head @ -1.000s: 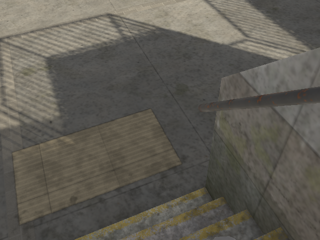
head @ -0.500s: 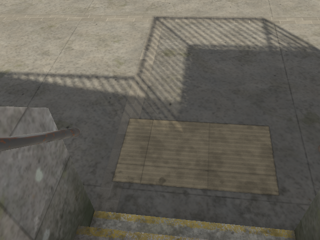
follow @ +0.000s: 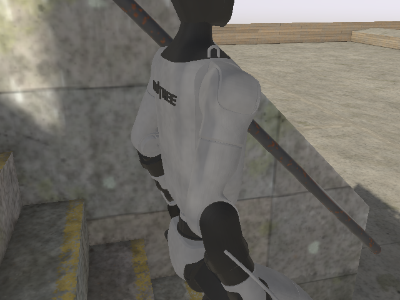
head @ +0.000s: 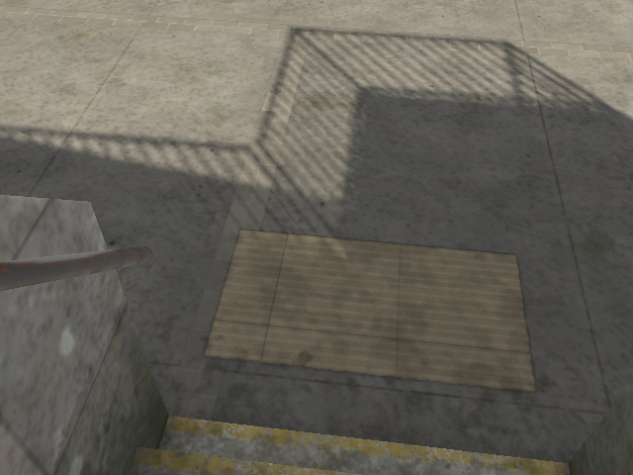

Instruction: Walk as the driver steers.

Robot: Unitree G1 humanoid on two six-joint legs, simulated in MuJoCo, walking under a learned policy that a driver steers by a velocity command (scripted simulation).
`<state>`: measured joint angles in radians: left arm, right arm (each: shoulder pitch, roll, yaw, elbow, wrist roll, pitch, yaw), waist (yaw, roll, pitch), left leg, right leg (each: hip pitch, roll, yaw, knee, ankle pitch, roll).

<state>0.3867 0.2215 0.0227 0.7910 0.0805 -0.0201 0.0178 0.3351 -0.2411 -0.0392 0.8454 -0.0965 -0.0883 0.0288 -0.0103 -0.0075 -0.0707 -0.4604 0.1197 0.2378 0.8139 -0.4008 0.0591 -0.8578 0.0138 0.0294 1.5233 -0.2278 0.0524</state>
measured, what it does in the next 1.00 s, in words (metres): goes down, turning right: right foot, then left foot 0.22 m lower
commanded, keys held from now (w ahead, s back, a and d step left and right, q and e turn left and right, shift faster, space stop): e+shift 0.52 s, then q+shift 0.48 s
